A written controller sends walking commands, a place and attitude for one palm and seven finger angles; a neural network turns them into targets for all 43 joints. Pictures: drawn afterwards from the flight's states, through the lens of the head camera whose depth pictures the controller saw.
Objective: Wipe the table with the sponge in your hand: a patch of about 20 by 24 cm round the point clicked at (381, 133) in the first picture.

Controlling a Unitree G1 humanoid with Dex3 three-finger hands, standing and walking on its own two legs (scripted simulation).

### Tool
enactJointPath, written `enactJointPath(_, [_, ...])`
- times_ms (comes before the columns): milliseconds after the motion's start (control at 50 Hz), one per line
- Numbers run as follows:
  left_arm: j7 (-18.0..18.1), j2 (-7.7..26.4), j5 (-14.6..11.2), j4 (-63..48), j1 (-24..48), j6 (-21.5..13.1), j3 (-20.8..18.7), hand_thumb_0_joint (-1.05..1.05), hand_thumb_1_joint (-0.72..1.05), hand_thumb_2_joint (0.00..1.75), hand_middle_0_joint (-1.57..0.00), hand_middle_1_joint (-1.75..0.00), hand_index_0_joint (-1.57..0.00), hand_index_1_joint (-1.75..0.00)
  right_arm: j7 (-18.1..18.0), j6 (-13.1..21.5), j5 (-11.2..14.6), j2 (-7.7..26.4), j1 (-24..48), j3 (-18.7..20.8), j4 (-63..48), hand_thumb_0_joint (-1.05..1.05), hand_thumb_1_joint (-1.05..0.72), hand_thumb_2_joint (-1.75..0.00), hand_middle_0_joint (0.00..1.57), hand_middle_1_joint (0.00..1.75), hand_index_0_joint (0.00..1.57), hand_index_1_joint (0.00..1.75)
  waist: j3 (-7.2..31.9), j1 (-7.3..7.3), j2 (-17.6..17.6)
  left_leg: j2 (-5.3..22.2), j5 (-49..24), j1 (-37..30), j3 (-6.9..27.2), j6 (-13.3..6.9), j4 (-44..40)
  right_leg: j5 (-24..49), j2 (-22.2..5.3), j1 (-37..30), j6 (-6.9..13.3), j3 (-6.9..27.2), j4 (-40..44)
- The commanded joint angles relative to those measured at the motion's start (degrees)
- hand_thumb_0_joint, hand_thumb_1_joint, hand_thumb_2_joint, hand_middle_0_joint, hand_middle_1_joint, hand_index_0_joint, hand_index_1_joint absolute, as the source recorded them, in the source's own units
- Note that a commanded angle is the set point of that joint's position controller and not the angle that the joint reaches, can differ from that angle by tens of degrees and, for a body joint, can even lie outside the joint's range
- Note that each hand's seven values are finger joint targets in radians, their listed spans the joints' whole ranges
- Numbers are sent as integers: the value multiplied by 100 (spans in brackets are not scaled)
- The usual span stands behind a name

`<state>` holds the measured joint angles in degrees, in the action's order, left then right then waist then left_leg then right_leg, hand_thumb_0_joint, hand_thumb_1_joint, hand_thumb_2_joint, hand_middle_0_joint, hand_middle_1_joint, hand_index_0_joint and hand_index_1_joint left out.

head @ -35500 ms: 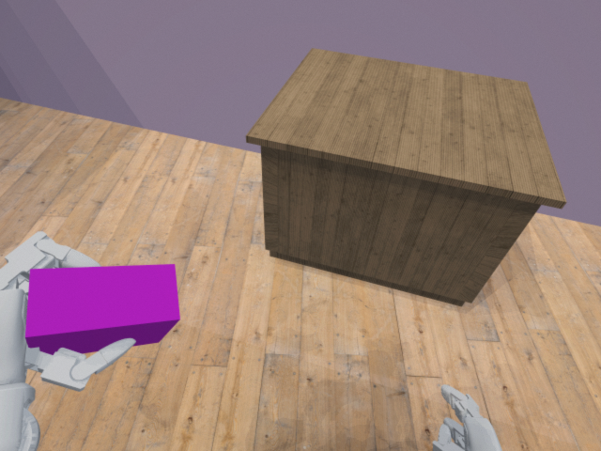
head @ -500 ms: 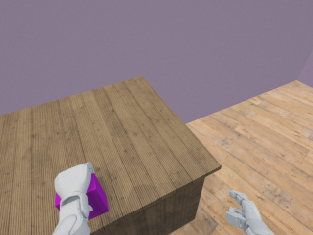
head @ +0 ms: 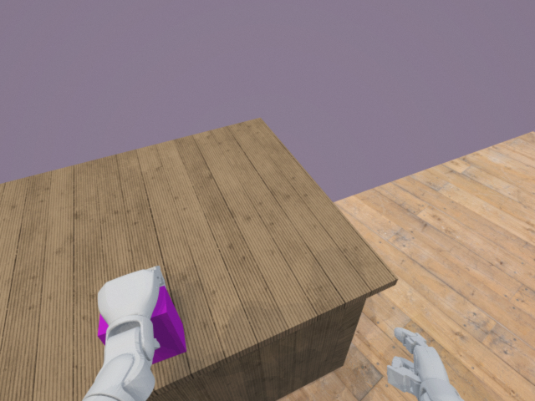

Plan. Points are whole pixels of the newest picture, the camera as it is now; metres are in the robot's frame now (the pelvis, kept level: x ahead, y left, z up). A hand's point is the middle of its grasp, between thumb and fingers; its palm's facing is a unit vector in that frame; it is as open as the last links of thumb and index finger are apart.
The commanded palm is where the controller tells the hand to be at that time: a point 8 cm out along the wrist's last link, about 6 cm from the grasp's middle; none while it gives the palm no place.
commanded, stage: wipe forward along the middle lane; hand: left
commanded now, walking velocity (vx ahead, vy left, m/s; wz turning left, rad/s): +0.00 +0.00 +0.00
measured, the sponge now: (149, 336) +0.23 +0.26 -0.08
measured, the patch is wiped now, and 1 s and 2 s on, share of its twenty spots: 0.95 0.95 1.00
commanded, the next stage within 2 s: slide back across to the first lane in 1.28 s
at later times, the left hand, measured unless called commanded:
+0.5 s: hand (140, 286) +0.29 +0.28 -0.02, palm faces -0.12 -0.04 -0.99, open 10.0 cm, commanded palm +0.28 +0.29 +0.02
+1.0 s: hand (138, 262) +0.34 +0.31 -0.02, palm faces -0.15 -0.02 -0.99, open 10.1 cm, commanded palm +0.33 +0.32 +0.01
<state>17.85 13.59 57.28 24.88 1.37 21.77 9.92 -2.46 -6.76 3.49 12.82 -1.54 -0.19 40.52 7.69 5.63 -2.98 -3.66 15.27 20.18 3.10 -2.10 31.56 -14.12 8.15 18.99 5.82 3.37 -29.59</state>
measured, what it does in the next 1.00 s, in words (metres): stands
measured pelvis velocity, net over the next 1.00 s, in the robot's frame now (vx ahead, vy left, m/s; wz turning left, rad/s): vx -0.02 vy -0.03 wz -0.02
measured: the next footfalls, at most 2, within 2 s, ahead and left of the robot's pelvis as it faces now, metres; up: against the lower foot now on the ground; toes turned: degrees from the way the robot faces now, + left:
none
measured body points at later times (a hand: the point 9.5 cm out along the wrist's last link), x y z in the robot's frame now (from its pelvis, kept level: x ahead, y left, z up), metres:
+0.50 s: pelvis -0.03 -0.02 -0.02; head -0.01 -0.04 +0.43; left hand +0.30 +0.28 +0.03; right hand +0.14 -0.26 -0.14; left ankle +0.01 +0.10 -0.73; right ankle +0.00 -0.06 -0.73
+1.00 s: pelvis -0.02 -0.03 -0.03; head +0.03 -0.04 +0.42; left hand +0.35 +0.30 +0.03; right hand +0.10 -0.29 -0.16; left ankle +0.01 +0.10 -0.73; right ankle +0.00 -0.06 -0.73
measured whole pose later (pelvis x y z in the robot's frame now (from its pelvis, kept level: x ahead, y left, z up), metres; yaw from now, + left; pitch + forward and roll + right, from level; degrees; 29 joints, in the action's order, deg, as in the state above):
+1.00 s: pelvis -0.02 -0.03 -0.03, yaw -1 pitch +15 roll -1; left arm 18.1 28.4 57.2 57.8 29.1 9.9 -3.0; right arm -1.7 -4.8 4.7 15.8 -10.8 0.6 41.0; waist 9.7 -0.6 -3.2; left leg -2.1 19.5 40.6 5.0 -1.9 45.1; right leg -15.6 11.7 38.7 7.7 1.5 -40.1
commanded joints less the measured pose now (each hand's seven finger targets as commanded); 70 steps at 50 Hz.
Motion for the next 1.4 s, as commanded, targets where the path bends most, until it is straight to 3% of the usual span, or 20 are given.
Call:
enactJointPath(0, [322,1289,232,51,1511,134,-659,0,10,130,-120,-160,-120,-160,-61,262,9,730,884,226,-874,0,-90,-90,20,30,20,30,627,-210,743,-36,-312,283,152,-113,-146,925,-531,-381,-74,897,474])
enactJointPath(40, [311,1260,233,260,1685,161,-590,0,10,130,-120,-160,-120,-160,-73,252,32,731,851,213,-867,0,-90,-90,20,30,20,30,583,-238,680,-49,-148,404,144,-101,-119,658,-539,-267,-87,897,498])
enactJointPath(80, [307,1513,244,370,1882,147,-811,0,10,130,-120,-160,-120,-160,-94,232,32,756,848,207,-852,0,-90,-90,20,30,20,30,610,-201,609,-51,-93,476,182,-99,-97,517,-518,-209,-54,947,485])
enactJointPath(100, [300,1353,223,485,1921,141,-619,0,10,130,-120,-160,-120,-160,-107,222,30,729,763,201,-889,0,-90,-90,20,30,20,30,581,-267,627,-56,32,582,130,-111,-69,318,-543,-192,-104,876,478])
enactJointPath(120, [302,1471,219,653,2079,134,-708,0,10,130,-120,-160,-120,-160,-126,211,44,741,740,193,-862,0,-90,-90,20,30,20,30,515,-287,730,-51,148,675,153,-109,-48,105,-546,-100,-110,894,521])
enactJointPath(320, [332,1806,144,1522,2894,-251,-880,0,10,130,-120,-160,-120,-160,-186,229,53,784,342,220,-856,0,-90,-90,20,30,20,30,612,-417,788,-21,703,1359,109,-122,267,-1041,-621,205,-181,1063,527])
enactJointPath(440, [372,2196,103,1981,3407,-520,-1073,0,10,130,-120,-160,-120,-160,-186,284,59,843,40,248,-769,0,-90,-90,20,30,20,30,756,-525,776,20,763,1876,105,-108,584,-1108,-717,129,-191,1390,452])
enactJointPath(520, [392,2568,77,2184,3601,-643,-1307,0,10,130,-120,-160,-120,-160,-138,311,76,893,-156,274,-715,0,-90,-90,20,30,20,30,1009,-535,662,60,648,2150,108,-95,766,-677,-781,-120,-185,1586,326])
enactJointPath(560, [375,2520,101,2320,3751,-663,-1195,0,10,130,-120,-160,-120,-160,-117,314,84,915,-218,263,-699,0,-90,-90,20,30,20,30,928,-625,690,72,711,2345,126,-89,833,-692,-824,-86,-186,1716,345])
enactJointPath(720, [360,2834,63,2651,3595,-900,-1512,0,10,130,-120,-160,-120,-160,-26,375,97,983,-545,316,-644,0,-90,-90,20,30,20,30,1304,-633,750,102,458,2661,138,-111,1035,416,-820,-340,-236,1647,-9])
enactJointPath(780, [363,2922,21,2579,3912,-981,-1555,0,10,130,-120,-160,-120,-160,11,417,102,1002,-576,328,-633,0,-90,-90,20,30,20,30,1377,-722,720,121,438,2761,132,-119,1122,731,-853,-380,-264,1732,-57])
enactJointPath(800, [371,3097,81,2768,3797,-959,-1655,0,10,130,-120,-160,-120,-160,13,407,103,1035,-665,329,-594,0,-90,-90,20,30,20,30,1334,-709,784,126,447,2808,126,-123,1127,686,-836,-362,-273,1690,-77])
enactJointPath(900, [345,3063,181,2824,4075,-997,-1508,0,10,130,-120,-160,-120,-160,56,418,123,1042,-762,330,-582,0,-90,-90,20,30,20,30,1418,-758,407,132,329,2684,74,-158,1160,764,-769,-124,-239,1455,-182])
enactJointPath(1040, [353,3458,174,3090,4611,-1016,-1641,0,10,130,-120,-160,-120,-160,40,416,119,1103,-912,292,-553,0,-90,-90,20,30,20,30,1406,-938,709,152,583,3071,81,-137,1309,509,-838,-111,-323,1604,-106])
enactJointPath(1100, [339,3585,285,3228,4722,-1063,-1685,0,10,130,-120,-160,-120,-160,66,427,113,1102,-1002,298,-525,0,-90,-90,20,30,20,30,1610,-882,307,152,390,2920,57,-165,1296,691,-747,-23,-260,1371,-259])
enactJointPath(1140, [292,3514,300,3321,4699,-1039,-1579,0,10,130,-120,-160,-120,-160,83,406,126,1102,-1028,275,-562,0,-90,-90,20,30,20,30,1657,-895,348,150,397,2930,61,-146,1293,815,-778,-77,-287,1382,-247])
enactJointPath(1220, [254,3871,263,3459,4768,-1045,-1837,0,10,130,-120,-160,-120,-160,92,373,123,1138,-1132,272,-544,0,-90,-90,20,30,20,30,1824,-880,395,167,350,3001,56,-136,1308,981,-782,-236,-309,1397,-272])
enactJointPath(1240, [231,3770,249,3397,4887,-1064,-1712,0,10,130,-120,-160,-120,-160,88,376,126,1137,-1125,261,-563,0,-90,-90,20,30,20,30,1783,-940,327,169,378,3011,52,-127,1316,1034,-808,-214,-323,1443,-251])
enactJointPath(1340, [222,3864,430,3579,4964,-1137,-1723,0,10,130,-120,-160,-120,-160,133,371,99,1181,-1291,282,-522,0,-90,-90,20,30,20,30,1773,-937,271,167,211,2886,14,-174,1278,1070,-652,45,-261,1084,-374])
enactJointPath(1380, [244,3852,405,3427,4851,-1227,-1835,0,10,130,-120,-160,-120,-160,168,381,96,1160,-1268,315,-528,0,-90,-90,20,30,20,30,1903,-821,48,167,65,2686,10,-187,1231,1173,-617,40,-208,1031,-398])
